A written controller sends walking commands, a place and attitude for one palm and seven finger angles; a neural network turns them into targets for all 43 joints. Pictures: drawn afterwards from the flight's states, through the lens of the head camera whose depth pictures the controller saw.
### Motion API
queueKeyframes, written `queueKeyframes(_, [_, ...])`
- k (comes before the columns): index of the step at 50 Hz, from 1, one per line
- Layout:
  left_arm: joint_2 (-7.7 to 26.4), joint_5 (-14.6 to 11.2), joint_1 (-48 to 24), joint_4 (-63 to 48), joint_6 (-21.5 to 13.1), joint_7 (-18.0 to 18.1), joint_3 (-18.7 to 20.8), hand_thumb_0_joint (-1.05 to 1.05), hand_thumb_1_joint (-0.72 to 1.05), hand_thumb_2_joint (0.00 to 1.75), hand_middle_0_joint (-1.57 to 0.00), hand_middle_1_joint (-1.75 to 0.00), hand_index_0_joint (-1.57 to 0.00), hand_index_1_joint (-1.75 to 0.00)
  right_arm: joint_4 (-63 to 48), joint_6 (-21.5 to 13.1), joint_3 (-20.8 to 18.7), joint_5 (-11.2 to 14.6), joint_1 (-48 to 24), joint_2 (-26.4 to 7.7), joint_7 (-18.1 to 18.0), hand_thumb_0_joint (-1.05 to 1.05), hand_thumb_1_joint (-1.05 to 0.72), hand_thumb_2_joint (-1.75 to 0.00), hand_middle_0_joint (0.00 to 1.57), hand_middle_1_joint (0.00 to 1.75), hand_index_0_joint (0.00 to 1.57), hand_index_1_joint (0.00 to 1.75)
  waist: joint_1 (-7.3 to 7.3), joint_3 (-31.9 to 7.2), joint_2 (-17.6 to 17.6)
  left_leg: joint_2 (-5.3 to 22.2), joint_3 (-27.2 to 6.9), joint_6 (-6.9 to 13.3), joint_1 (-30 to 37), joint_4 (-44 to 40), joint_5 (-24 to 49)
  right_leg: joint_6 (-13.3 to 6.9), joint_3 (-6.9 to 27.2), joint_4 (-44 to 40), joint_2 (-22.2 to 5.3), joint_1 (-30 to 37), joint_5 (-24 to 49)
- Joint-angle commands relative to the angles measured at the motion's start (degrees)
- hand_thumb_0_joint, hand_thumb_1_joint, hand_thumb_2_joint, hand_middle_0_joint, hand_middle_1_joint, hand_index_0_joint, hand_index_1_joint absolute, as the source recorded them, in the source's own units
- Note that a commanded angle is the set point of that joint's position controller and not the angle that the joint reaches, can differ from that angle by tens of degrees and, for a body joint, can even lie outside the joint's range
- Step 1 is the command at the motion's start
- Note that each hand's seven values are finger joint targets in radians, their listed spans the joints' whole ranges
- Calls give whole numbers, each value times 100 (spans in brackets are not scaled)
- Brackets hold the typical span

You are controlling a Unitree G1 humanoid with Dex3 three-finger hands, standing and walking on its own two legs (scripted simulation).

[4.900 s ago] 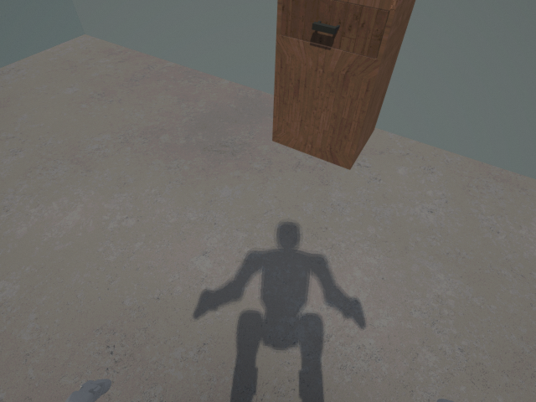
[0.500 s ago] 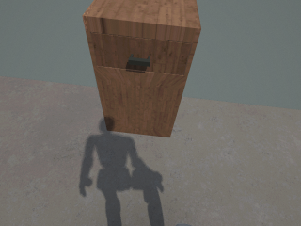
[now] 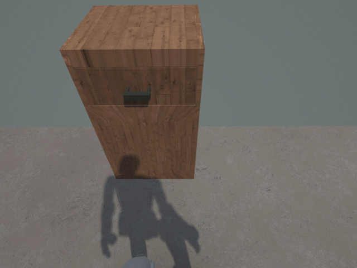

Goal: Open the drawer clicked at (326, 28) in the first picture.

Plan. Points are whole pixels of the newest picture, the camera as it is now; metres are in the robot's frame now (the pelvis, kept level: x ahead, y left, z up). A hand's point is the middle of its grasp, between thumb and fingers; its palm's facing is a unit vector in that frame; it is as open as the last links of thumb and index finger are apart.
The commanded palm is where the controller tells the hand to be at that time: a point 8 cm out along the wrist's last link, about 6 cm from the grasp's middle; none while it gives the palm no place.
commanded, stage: take the last steps up to it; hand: left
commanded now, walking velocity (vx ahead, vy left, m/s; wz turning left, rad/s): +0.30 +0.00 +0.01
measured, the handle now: (137, 92) +0.74 +0.19 -0.05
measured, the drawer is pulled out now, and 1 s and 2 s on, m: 0.00 0.00 0.00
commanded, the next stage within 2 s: come to a stop and stand still in 0.46 s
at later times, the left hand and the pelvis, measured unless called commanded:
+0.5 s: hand (105, 249) +0.20 +0.21 -0.16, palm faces +0.02 -0.98 -0.20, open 7.3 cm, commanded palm none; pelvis +0.15 +0.03 +0.00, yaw -2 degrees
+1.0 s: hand (120, 231) +0.25 +0.18 -0.16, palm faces +0.06 -0.97 -0.25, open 7.3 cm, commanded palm none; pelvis +0.19 +0.00 +0.00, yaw +0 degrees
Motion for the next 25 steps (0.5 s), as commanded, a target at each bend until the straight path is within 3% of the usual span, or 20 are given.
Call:
queueKeyframes(1, [924,21,373,-36,-102,68,143,0,90,90,-20,-30,-20,-30,-560,-185,30,57,-586,-86,76,0,-90,-90,20,30,20,30,194,777,-982,1,98,102,-93,-814,202,-690,763,-646,-1550,-494,2271])
queueKeyframes(3, [951,19,490,30,-85,71,148,0,90,90,-20,-30,-20,-30,-571,-226,33,58,-657,-98,71,0,-90,-90,20,30,20,30,205,752,-975,-151,212,201,327,-1162,138,-651,753,-415,-1540,-511,2585])
queueKeyframes(4, [962,16,449,40,-84,76,166,0,90,90,-20,-30,-20,-30,-527,-253,11,49,-423,-135,42,0,-90,-90,20,30,20,30,53,627,-910,-260,268,253,757,-1408,122,-615,686,-65,-1503,-545,2958])
queueKeyframes(5, [973,10,377,43,-76,74,175,0,90,90,-20,-30,-20,-30,-349,-287,-26,25,156,-242,-1,0,-90,-90,20,30,20,30,-206,323,-610,-417,355,294,1550,-1733,327,-506,486,659,-1366,-693,3276])
queueKeyframes(6, [921,-26,357,20,-59,59,166,0,90,90,-20,-30,-20,-30,-92,-327,-72,-12,941,-456,-54,0,-90,-90,20,30,20,30,-502,-171,-238,-421,274,352,2635,-2132,649,-334,237,1786,-1052,-998,3208])
queueKeyframes(7, [636,-87,637,-64,-39,23,148,0,90,90,-20,-30,-20,-30,58,-378,-202,-88,1639,-1063,-129,0,-90,-90,20,30,20,30,-655,-929,997,852,-1380,766,3857,-2508,885,-24,-118,3329,-402,-1996,1446])
queueKeyframes(8, [449,-126,638,-226,-40,-21,93,0,90,90,-20,-30,-20,-30,136,-342,-244,-26,1962,-1424,-175,0,-90,-90,20,30,20,30,-621,-1232,1853,1931,-2978,1332,4254,-3321,1145,54,77,4920,102,-2909,-1375])
queueKeyframes(9, [581,-79,342,-306,-15,1,129,0,90,90,-20,-30,-20,-30,80,-291,-206,29,1625,-1323,-199,0,-90,-90,20,30,20,30,-523,-879,1076,2018,-2981,1504,3743,-3577,564,-89,578,5466,-195,-3158,-1407])
queueKeyframes(11, [443,-19,-131,-305,42,-46,137,0,90,90,-20,-30,-20,-30,-181,-334,-93,26,725,-770,-216,0,-90,-90,20,30,20,30,-279,108,355,1646,-2241,1198,2276,-3947,-305,-26,649,5629,-627,-3380,-521])
queueKeyframes(12, [371,19,-62,-239,93,-80,154,0,90,90,-20,-30,-20,-30,-228,-369,1,20,441,-509,-224,0,-90,-90,20,30,20,30,-89,389,216,1429,-1778,1020,1759,-4102,-321,17,682,5385,-749,-3165,-196])
queueKeyframes(13, [267,45,117,-199,146,-96,144,0,90,90,-20,-30,-20,-30,-237,-411,51,23,355,-369,-234,0,-90,-90,20,30,20,30,39,405,241,1232,-1387,930,1479,-4153,-90,63,628,5124,-768,-2926,-29])
queueKeyframes(14, [181,49,310,-162,205,-94,131,0,90,90,-20,-30,-20,-30,-231,-429,71,38,266,-330,-239,0,-90,-90,20,30,20,30,162,350,350,1094,-1050,897,1350,-4166,103,106,555,4911,-753,-2761,53])
queueKeyframes(16, [123,49,462,-159,283,-86,151,0,90,90,-20,-30,-20,-30,-244,-439,38,38,240,-306,-245,0,-90,-90,20,30,20,30,262,143,304,965,-681,934,1335,-4165,346,171,459,4472,-747,-2599,200])
queueKeyframes(22, [200,36,-347,-550,343,-102,161,0,90,90,-20,-30,-20,-30,-178,-345,-22,13,448,-461,-221,0,-90,-90,20,30,20,30,101,431,356,1028,-666,1146,1528,-4287,-96,259,306,2859,-777,-2691,332])
queueKeyframes(25, [239,39,-617,-646,299,-100,153,0,90,90,-20,-30,-20,-30,-105,-285,-64,-8,587,-505,-207,0,-90,-90,20,30,20,30,13,418,437,1043,-735,1148,1720,-4097,-220,253,171,2183,-626,-2481,190])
